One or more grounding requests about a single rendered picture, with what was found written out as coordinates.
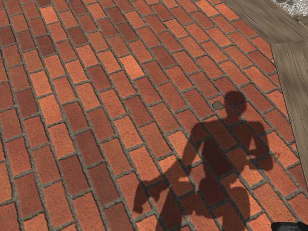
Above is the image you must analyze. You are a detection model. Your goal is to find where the robot right hand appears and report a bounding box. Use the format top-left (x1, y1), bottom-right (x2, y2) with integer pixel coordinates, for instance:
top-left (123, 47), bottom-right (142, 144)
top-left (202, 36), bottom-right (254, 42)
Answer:
top-left (270, 221), bottom-right (308, 231)

